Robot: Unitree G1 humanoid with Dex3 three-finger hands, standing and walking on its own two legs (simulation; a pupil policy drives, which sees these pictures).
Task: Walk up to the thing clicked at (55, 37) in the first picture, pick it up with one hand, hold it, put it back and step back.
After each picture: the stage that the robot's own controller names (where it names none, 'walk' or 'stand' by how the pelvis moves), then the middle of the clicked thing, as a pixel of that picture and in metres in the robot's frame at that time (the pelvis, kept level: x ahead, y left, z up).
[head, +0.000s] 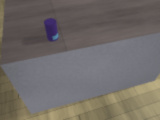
stand; (51, 30) +0.74 +0.21 -0.07
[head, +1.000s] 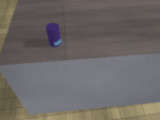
rise first; (53, 35) +0.67 +0.24 -0.06
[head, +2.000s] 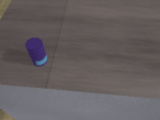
stand; (37, 52) +0.48 +0.23 -0.04
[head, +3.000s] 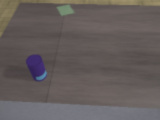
stand; (37, 68) +0.46 +0.24 -0.07
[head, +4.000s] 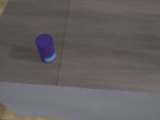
stand; (46, 49) +0.49 +0.18 -0.05
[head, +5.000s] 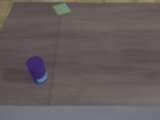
stand; (37, 70) +0.44 +0.23 -0.07
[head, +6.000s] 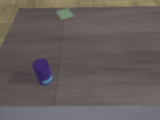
stand; (43, 72) +0.45 +0.21 -0.08
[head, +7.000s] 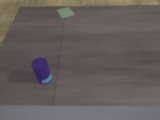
stand; (42, 71) +0.45 +0.21 -0.08
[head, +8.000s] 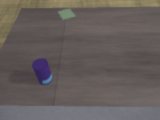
stand; (42, 72) +0.45 +0.21 -0.08
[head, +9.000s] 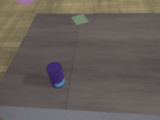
rise first; (56, 75) +0.45 +0.18 -0.07
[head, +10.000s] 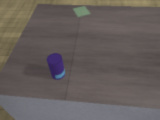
go down; (56, 66) +0.47 +0.18 -0.07
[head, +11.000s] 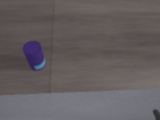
go down; (35, 56) +0.48 +0.17 -0.04
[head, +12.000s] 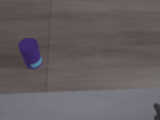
go down; (31, 54) +0.48 +0.17 -0.02
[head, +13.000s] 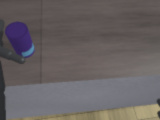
close in; (21, 41) +0.48 +0.18 +0.01
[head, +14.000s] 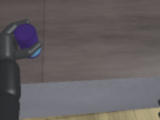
close; (28, 42) +0.48 +0.16 +0.02
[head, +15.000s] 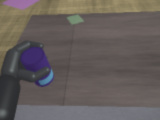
lift; (38, 67) +0.33 +0.16 +0.15
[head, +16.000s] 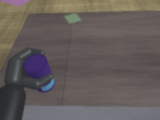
hold; (40, 74) +0.32 +0.16 +0.12
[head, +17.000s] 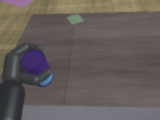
hold; (38, 69) +0.33 +0.16 +0.13
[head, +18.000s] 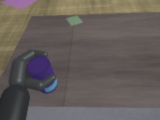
crouch; (43, 75) +0.32 +0.15 +0.11
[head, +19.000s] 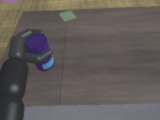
crouch; (41, 53) +0.41 +0.16 +0.12
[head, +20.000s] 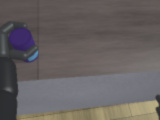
lower; (25, 46) +0.46 +0.16 +0.00
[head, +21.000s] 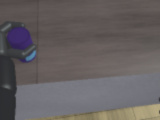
lower; (23, 46) +0.47 +0.17 +0.02
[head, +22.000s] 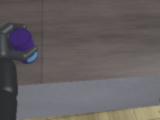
lower; (24, 47) +0.46 +0.17 +0.01
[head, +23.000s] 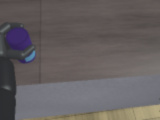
lower; (22, 46) +0.47 +0.17 +0.01
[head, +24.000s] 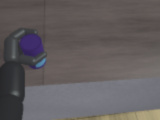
loosen; (34, 52) +0.45 +0.14 +0.01
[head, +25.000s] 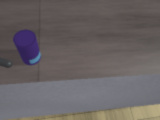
withdraw; (28, 48) +0.46 +0.15 +0.01
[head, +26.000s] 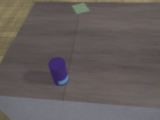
sink last; (59, 72) +0.42 +0.16 -0.04
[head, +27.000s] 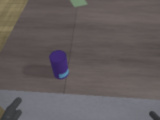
stand; (59, 65) +0.44 +0.14 -0.03
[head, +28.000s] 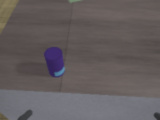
stand; (55, 62) +0.44 +0.15 -0.01
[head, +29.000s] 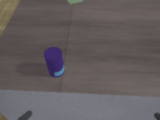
stand; (54, 62) +0.44 +0.15 -0.01
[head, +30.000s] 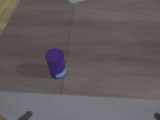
stand; (56, 64) +0.43 +0.14 -0.01
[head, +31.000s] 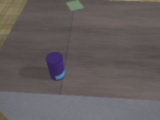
stand; (56, 66) +0.45 +0.15 -0.04
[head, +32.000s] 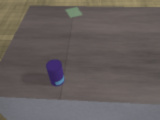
walk; (55, 73) +0.45 +0.16 -0.07
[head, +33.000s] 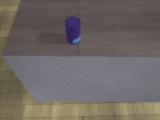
walk; (73, 31) +0.60 +0.08 -0.05
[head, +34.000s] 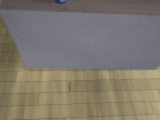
walk; out of the picture +0.87 +0.15 -0.06
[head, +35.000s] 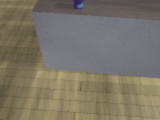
stand; out of the picture +1.07 +0.10 -0.06
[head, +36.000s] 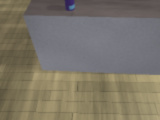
stand; (69, 1) +1.06 +0.14 -0.08
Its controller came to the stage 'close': yes
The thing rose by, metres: 0.21
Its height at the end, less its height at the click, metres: +0.00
